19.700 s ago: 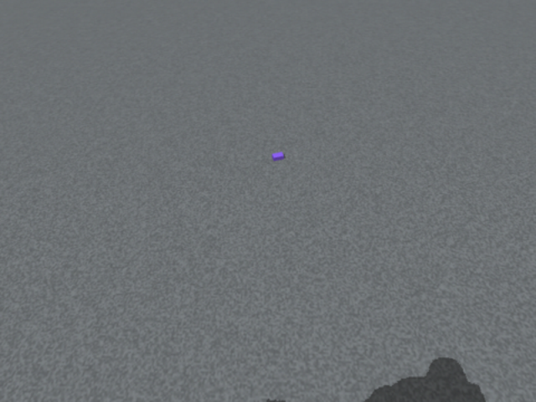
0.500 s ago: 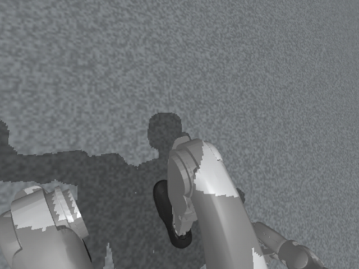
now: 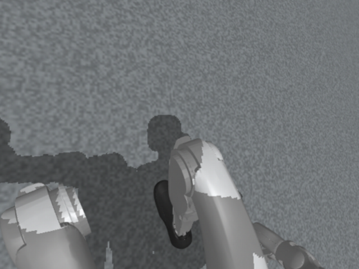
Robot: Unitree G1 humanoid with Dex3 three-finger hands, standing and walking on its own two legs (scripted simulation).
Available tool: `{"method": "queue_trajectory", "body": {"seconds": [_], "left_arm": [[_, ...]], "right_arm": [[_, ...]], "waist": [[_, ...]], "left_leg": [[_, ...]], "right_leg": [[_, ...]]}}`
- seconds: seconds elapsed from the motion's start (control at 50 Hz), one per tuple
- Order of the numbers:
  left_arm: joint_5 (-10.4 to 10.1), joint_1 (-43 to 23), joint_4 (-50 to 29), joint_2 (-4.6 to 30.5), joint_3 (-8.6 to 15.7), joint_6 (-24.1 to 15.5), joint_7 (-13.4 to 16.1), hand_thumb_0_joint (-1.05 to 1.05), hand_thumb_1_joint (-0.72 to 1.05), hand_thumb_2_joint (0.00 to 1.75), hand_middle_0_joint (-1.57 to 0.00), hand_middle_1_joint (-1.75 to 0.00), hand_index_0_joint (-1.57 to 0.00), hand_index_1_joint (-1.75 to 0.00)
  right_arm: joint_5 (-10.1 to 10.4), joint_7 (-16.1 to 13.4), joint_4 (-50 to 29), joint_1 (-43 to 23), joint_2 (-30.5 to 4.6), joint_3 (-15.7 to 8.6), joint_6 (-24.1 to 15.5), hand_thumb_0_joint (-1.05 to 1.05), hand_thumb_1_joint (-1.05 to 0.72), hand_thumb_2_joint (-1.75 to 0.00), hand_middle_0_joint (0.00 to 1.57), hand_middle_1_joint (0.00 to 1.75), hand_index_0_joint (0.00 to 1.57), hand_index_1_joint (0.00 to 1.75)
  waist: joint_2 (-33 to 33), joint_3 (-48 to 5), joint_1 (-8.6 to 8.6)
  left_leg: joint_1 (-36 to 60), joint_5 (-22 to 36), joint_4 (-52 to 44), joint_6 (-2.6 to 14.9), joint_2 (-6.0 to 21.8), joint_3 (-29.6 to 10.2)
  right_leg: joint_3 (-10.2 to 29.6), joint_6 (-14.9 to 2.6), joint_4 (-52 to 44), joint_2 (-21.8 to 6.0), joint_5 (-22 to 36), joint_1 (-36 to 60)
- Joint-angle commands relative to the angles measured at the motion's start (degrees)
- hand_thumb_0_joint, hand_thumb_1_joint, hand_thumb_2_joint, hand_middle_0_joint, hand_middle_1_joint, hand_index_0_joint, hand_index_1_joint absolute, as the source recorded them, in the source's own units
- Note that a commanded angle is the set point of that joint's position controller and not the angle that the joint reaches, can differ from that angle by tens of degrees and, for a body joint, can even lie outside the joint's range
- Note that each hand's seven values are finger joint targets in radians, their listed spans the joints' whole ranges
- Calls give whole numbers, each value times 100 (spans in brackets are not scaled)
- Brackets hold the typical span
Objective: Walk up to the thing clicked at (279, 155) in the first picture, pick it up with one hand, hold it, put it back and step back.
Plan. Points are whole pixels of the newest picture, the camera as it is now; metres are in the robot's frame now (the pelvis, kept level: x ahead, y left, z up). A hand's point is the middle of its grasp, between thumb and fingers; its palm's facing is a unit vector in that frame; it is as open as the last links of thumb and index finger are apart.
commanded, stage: close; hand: left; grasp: from above
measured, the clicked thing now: out of the picture +0.42 +0.35 -0.28
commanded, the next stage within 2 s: settle in 1.74 s
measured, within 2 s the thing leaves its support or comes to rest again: neither
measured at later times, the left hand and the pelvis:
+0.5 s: hand out of the picture +0.41 +0.33 -0.24, palm faces -0.44 -0.14 -0.88, open 9.1 cm; pelvis +0.00 +0.00 +0.00, yaw +0 degrees
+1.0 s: hand out of the picture +0.42 +0.34 -0.24, palm faces -0.44 -0.13 -0.89, open 7.3 cm; pelvis +0.00 +0.00 +0.00, yaw +0 degrees
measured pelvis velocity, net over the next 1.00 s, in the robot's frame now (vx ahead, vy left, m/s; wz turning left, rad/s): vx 0.00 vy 0.00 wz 0.01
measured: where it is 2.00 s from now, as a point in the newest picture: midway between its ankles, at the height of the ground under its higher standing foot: (134, 251)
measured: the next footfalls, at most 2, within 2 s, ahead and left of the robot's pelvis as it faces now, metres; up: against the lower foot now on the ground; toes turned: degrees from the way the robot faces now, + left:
none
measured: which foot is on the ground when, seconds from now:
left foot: down 0.00-1.00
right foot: down 0.00-1.00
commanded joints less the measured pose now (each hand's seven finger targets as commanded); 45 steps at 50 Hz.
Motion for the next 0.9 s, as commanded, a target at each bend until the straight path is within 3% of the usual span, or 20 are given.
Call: {"method": "queue_trajectory", "body": {"seconds": [0.0,0.22,0.28,0.34,0.38,0.4,0.42,0.46,0.48,0.5,0.58,0.64,0.72,0.82,0.88], "left_arm": [[-92,-1321,-543,1345,59,124,323,0,10,50,-53,-55,-55,-53],[-218,-1416,-480,1464,189,335,216,0,22,40,-61,-47,-64,-45],[-154,-1214,-293,1630,367,349,153,0,25,37,-64,-45,-66,-42],[-151,-1182,-225,1482,281,316,65,0,28,35,-66,-44,-68,-41],[-122,-1146,-182,1637,375,288,33,0,29,34,-67,-43,-70,-40],[-144,-1378,-447,1611,271,239,-1,0,31,32,-68,-42,-71,-39],[-136,-1188,-189,1777,435,246,22,0,32,32,-69,-42,-72,-39],[-164,-1216,-281,1604,315,201,-6,0,34,31,-71,-39,-74,-36],[-110,-1144,-175,1687,377,185,7,0,36,29,-73,-38,-75,-35],[-89,-1233,-350,1539,255,157,-19,0,37,28,-73,-38,-76,-34],[-123,-1134,-226,1661,308,143,28,0,41,26,-76,-34,-79,-31],[-166,-1306,-486,1536,195,113,44,0,43,23,-79,-30,-82,-27],[-194,-1358,-531,1665,283,144,86,0,48,21,-85,-25,-87,-23],[-188,-1323,-527,1586,271,153,44,0,53,16,-88,-21,-90,-19],[-112,-1230,-403,1682,326,161,10,0,55,16,-91,-19,-93,-17]], "right_arm": [[84,-77,47,874,-1964,-623,-41,0,-88,-90,20,30,20,30],[139,-69,12,946,-1970,-606,-91,0,-88,-90,20,30,20,30],[159,-86,-79,952,-2009,-646,-67,0,-88,-90,20,30,20,30],[148,-69,-153,896,-1997,-629,-52,0,-89,-90,20,30,20,30],[148,-80,-191,1012,-2001,-591,-26,0,-89,-90,20,30,20,30],[177,-83,-222,901,-1996,-583,-47,0,-89,-90,20,30,20,30],[147,-95,-158,945,-2019,-601,-20,0,-89,-90,20,30,20,30],[157,-129,-176,890,-1998,-616,2,0,-89,-90,20,30,20,30],[121,-128,-222,959,-2017,-606,26,0,-89,-90,20,30,20,30],[131,-120,-289,966,-2007,-599,21,0,-88,-89,20,30,20,30],[142,-184,-250,928,-1983,-584,57,0,-88,-90,20,30,20,30],[111,-191,-230,960,-1971,-583,60,0,-89,-90,20,30,20,30],[139,-227,-156,1004,-1958,-572,62,0,-89,-90,20,30,20,30],[149,-193,-149,1044,-1959,-604,35,0,-88,-90,20,30,20,30],[130,-176,-236,1079,-1967,-581,36,0,-89,-90,20,30,20,30]], "waist": [[2905,-3413,-301],[2897,-3536,-294],[2873,-3569,-257],[2830,-3450,-288],[2796,-3517,-292],[2893,-3502,-266],[2774,-3473,-255],[2749,-3407,-272],[2730,-3382,-305],[2765,-3462,-297],[2707,-3516,-242],[2670,-3491,-288],[2745,-3552,-237],[2789,-3587,-229],[2823,-3585,-259]], "left_leg": [[2771,1067,-1779,-11,150,677],[2679,1229,-1748,9,127,698],[2724,1269,-1773,9,139,703],[2700,1314,-1739,12,128,687],[2695,1357,-1682,41,118,738],[2638,1312,-1676,42,96,753],[2659,1284,-1741,31,114,699],[2583,1154,-1737,24,114,724],[2581,1121,-1771,31,122,705],[2645,1190,-1755,29,112,711],[2592,1170,-1708,45,118,761],[2512,1139,-1700,50,108,753],[2558,1102,-1742,45,110,760],[2664,1348,-1675,33,101,742],[2702,1340,-1687,38,100,763]], "right_leg": [[-837,-506,-1022,245,1138,1508],[-819,-502,-1032,213,1294,1609],[-808,-513,-1029,258,1305,1659],[-835,-502,-988,238,1320,1567],[-808,-490,-992,246,1404,1676],[-792,-494,-976,215,1342,1595],[-817,-498,-993,219,1289,1644],[-803,-503,-1027,228,1160,1598],[-815,-505,-1025,240,1145,1598],[-805,-499,-994,230,1212,1581],[-763,-507,-1059,259,1217,1726],[-793,-500,-1072,249,1166,1626],[-790,-513,-1105,253,1139,1656],[-798,-498,-1013,228,1348,1623],[-791,-505,-990,234,1357,1681]]}}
